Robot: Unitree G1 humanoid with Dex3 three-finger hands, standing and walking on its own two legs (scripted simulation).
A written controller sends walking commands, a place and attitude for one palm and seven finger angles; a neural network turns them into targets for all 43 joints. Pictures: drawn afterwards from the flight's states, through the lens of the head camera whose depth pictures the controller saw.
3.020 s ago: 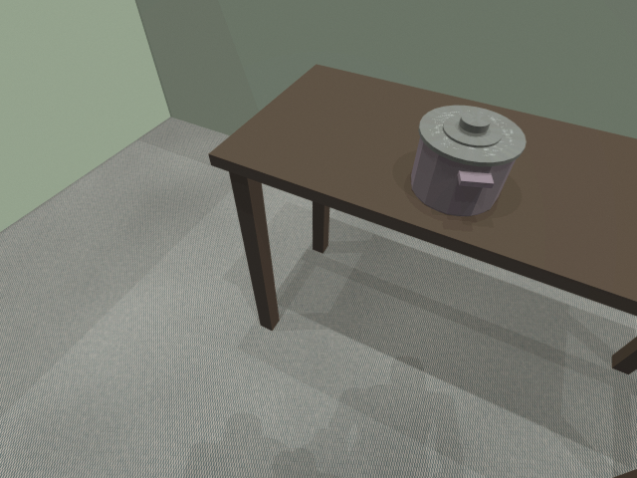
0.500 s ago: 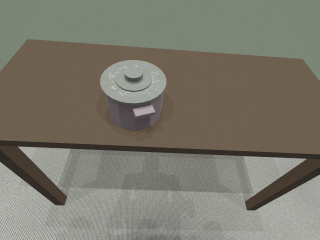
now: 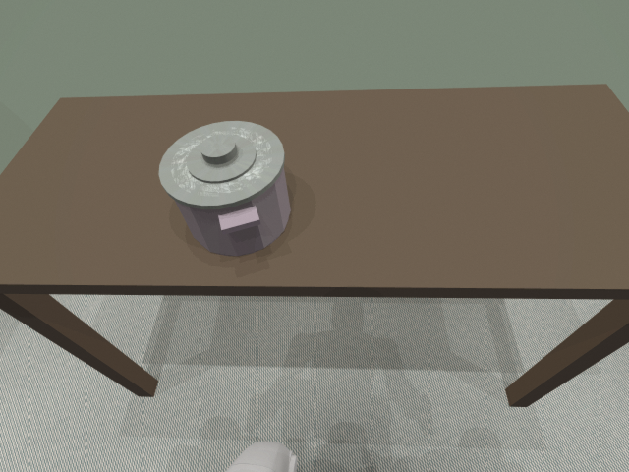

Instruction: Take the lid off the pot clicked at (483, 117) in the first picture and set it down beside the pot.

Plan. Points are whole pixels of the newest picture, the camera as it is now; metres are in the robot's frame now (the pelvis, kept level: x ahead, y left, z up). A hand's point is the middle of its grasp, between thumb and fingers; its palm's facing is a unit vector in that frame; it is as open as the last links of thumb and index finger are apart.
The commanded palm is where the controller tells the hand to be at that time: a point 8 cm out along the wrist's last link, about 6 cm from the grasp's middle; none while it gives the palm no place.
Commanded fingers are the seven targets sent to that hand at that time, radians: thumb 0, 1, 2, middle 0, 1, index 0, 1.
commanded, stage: come to a stop and stand still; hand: left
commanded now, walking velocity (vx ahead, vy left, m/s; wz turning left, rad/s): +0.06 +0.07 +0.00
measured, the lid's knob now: (218, 149) +0.50 +0.17 +0.13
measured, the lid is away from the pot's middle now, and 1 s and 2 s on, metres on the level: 0.00 0.00 0.00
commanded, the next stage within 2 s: look again from close up in 0.70 s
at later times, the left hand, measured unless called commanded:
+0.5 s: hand out of the picture -0.02 +0.28 -0.18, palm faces +0.05 -0.98 -0.20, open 7.4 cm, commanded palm none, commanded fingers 0.00 0.90 0.90 -0.20 -0.30 -0.20 -0.30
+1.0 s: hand out of the picture -0.03 +0.27 -0.18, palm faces -0.01 -0.98 -0.21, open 7.4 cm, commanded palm none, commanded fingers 0.00 0.90 0.90 -0.20 -0.30 -0.20 -0.30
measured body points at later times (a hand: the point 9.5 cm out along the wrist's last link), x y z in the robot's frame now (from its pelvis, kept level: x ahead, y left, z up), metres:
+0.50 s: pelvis -0.04 +0.09 +0.00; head -0.02 +0.11 +0.45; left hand -0.02 +0.33 -0.16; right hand +0.00 -0.14 -0.14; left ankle -0.04 +0.17 -0.74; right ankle -0.06 -0.04 -0.70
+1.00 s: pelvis -0.04 +0.10 -0.01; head -0.02 +0.09 +0.44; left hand -0.03 +0.32 -0.16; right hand -0.04 -0.13 -0.17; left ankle -0.04 +0.17 -0.74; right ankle -0.08 -0.02 -0.74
